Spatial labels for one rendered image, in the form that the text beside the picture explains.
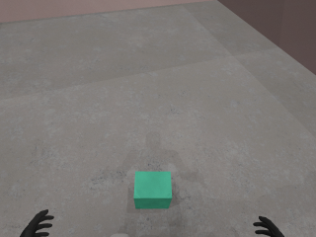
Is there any left robot hand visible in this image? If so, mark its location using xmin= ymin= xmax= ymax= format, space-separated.
xmin=20 ymin=209 xmax=54 ymax=237

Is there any carton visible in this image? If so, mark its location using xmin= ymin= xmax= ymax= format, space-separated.
xmin=133 ymin=171 xmax=172 ymax=209

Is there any right robot hand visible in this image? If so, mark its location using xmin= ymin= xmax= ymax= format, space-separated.
xmin=253 ymin=216 xmax=284 ymax=237

